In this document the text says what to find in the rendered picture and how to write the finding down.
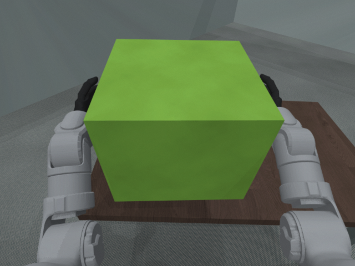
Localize left robot forearm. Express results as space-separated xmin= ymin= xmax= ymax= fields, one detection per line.
xmin=37 ymin=110 xmax=95 ymax=263

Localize right robot hand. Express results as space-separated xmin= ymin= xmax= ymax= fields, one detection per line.
xmin=260 ymin=74 xmax=282 ymax=107

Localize left robot upper arm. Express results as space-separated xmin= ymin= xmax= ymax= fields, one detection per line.
xmin=25 ymin=220 xmax=105 ymax=266

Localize right robot upper arm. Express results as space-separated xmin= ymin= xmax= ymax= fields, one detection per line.
xmin=280 ymin=211 xmax=355 ymax=266

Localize table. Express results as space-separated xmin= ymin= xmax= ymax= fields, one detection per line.
xmin=77 ymin=101 xmax=355 ymax=245

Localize left robot hand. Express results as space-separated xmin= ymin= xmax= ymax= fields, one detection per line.
xmin=74 ymin=76 xmax=98 ymax=112

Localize carton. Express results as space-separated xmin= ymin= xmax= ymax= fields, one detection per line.
xmin=83 ymin=39 xmax=285 ymax=202

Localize right robot forearm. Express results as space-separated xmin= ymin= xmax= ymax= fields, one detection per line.
xmin=271 ymin=107 xmax=352 ymax=254

